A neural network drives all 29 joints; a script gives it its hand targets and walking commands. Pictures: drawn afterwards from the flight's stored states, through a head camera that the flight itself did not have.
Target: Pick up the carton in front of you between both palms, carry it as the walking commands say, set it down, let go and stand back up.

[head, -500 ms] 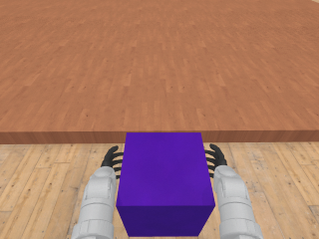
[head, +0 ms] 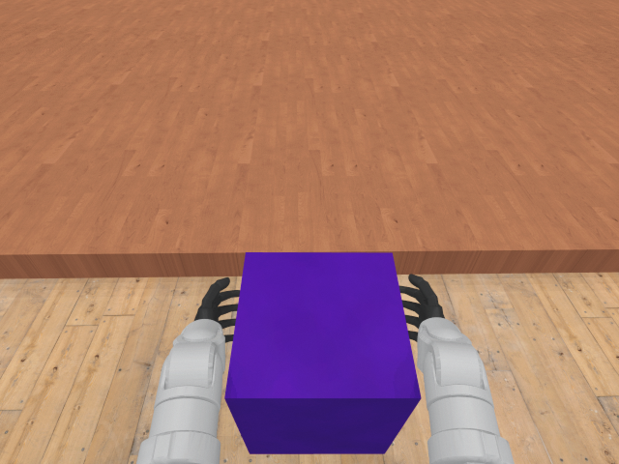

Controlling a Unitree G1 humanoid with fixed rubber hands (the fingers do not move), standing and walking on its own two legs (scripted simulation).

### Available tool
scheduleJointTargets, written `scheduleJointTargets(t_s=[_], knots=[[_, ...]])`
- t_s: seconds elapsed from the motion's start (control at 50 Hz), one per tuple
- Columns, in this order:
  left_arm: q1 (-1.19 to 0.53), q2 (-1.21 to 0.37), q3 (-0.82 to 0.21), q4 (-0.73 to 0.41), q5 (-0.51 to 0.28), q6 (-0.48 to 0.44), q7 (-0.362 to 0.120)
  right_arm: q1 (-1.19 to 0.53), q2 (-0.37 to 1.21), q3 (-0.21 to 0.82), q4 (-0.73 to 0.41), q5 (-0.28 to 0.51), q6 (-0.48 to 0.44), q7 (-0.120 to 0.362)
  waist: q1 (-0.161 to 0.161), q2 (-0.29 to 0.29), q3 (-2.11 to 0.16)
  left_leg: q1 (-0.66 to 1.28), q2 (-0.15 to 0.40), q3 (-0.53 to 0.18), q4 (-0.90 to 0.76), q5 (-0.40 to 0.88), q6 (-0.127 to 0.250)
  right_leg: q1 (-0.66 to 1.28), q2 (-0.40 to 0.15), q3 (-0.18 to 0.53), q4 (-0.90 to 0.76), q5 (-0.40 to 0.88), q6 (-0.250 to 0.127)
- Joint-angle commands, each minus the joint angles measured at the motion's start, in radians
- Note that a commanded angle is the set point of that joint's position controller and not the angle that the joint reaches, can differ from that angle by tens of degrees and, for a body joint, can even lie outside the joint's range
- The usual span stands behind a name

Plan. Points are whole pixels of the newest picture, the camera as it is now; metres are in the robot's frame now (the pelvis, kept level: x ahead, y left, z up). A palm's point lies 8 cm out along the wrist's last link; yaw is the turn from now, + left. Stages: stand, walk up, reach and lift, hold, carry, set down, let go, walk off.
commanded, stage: reach and lift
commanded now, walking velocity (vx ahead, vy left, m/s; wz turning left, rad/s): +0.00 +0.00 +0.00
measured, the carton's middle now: (318, 357) +0.29 +0.00 -0.05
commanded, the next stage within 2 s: hold in 0.34 s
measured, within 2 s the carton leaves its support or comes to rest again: neither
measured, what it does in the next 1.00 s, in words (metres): stands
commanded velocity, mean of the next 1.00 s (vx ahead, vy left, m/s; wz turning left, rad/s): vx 0.00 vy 0.00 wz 0.00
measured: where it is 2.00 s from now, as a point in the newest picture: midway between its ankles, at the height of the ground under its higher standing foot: outside the picture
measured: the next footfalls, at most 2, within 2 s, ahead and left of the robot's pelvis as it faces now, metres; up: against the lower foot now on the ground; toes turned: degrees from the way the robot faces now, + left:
left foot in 1.78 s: +0.17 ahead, +0.09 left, +0.00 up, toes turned +7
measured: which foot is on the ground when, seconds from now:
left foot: down 0.00-1.00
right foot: down 0.00-1.00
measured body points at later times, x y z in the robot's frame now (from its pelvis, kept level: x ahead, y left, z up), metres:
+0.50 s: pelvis +0.00 +0.00 +0.00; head -0.05 +0.00 +0.45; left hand +0.30 +0.15 +0.04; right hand +0.30 -0.15 +0.05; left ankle +0.02 +0.13 -0.74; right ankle +0.00 -0.13 -0.74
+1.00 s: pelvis -0.01 +0.00 +0.00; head -0.05 +0.00 +0.45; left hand +0.30 +0.15 +0.04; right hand +0.30 -0.15 +0.05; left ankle +0.02 +0.13 -0.74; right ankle +0.00 -0.13 -0.74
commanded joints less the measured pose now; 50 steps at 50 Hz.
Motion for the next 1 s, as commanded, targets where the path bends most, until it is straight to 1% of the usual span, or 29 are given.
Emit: scheduleJointTargets(t_s=[0.0, 0.14, 0.3, 0.34, 0.38, 0.42, 0.52, 0.56, 0.72, 0.82, 0.98], knots=[[-0.501, -0.946, -0.554, -0.059, -0.260, -0.039, -0.249, -0.423, 0.954, 0.546, 0.010, 0.241, 0.001, 0.250, 0.001, 0.012, -0.257, 0.133, -0.055, 0.065, -0.047, 0.222, -0.009, 0.030, 0.061, -0.078, -0.062, 0.229, 0.007], [-0.474, -0.939, -0.565, -0.096, -0.271, -0.021, -0.249, -0.394, 0.950, 0.562, -0.031, 0.251, 0.020, 0.246, -0.001, 0.009, -0.245, 0.144, -0.057, 0.061, -0.054, 0.245, -0.009, 0.048, 0.061, -0.074, -0.071, 0.257, 0.010], [-0.482, -0.928, -0.563, -0.112, -0.273, -0.004, -0.252, -0.403, 0.950, 0.564, -0.049, 0.256, 0.039, 0.244, 0.001, 0.003, -0.225, 0.140, -0.059, 0.063, -0.062, 0.214, -0.005, 0.053, 0.058, -0.073, -0.080, 0.236, 0.012], [-0.490, -0.932, -0.583, -0.133, -0.285, 0.001, -0.253, -0.410, 0.958, 0.584, -0.070, 0.267, 0.044, 0.243, 0.000, 0.002, -0.239, 0.150, -0.059, 0.063, -0.063, 0.222, -0.006, 0.063, 0.057, -0.073, -0.081, 0.246, 0.013], [-0.496, -0.938, -0.621, -0.178, -0.309, 0.012, -0.251, -0.414, 0.966, 0.621, -0.114, 0.288, 0.056, 0.241, -0.003, 0.003, -0.268, 0.171, -0.059, 0.060, -0.065, 0.254, -0.007, 0.085, 0.057, -0.072, -0.083, 0.284, 0.016], [-0.489, -0.930, -0.630, -0.202, -0.317, 0.032, -0.247, -0.405, 0.957, 0.630, -0.137, 0.295, 0.076, 0.237, -0.003, 0.003, -0.263, 0.180, -0.059, 0.060, -0.073, 0.261, -0.008, 0.098, 0.056, -0.070, -0.090, 0.294, 0.017], [-0.481, -0.886, -0.556, -0.139, -0.271, 0.068, -0.246, -0.402, 0.909, 0.558, -0.077, 0.255, 0.110, 0.238, 0.001, 0.005, -0.131, 0.134, -0.055, 0.071, -0.097, 0.108, -0.004, 0.046, 0.052, -0.077, -0.116, 0.129, 0.007], [-0.506, -0.893, -0.551, -0.131, -0.269, 0.068, -0.251, -0.432, 0.916, 0.554, -0.070, 0.255, 0.109, 0.243, 0.003, 0.005, -0.133, 0.132, -0.052, 0.073, -0.095, 0.090, -0.003, 0.039, 0.051, -0.079, -0.116, 0.108, 0.005], [-0.581, -0.925, -0.564, -0.127, -0.281, 0.058, -0.257, -0.504, 0.939, 0.561, -0.061, 0.261, 0.096, 0.251, -0.002, 0.008, -0.184, 0.144, -0.050, 0.074, -0.082, 0.081, -0.005, 0.037, 0.051, -0.083, -0.103, 0.096, 0.001], [-0.584, -0.929, -0.557, -0.109, -0.276, 0.057, -0.257, -0.510, 0.938, 0.554, -0.046, 0.256, 0.094, 0.254, -0.002, 0.010, -0.185, 0.143, -0.049, 0.075, -0.082, 0.075, -0.005, 0.033, 0.051, -0.084, -0.102, 0.086, 0.001], [-0.560, -0.930, -0.554, -0.114, -0.274, 0.059, -0.254, -0.493, 0.933, 0.554, -0.056, 0.256, 0.095, 0.254, 0.000, 0.011, -0.194, 0.158, -0.049, 0.072, -0.085, 0.125, -0.007, 0.049, 0.054, -0.086, -0.103, 0.133, 0.002]])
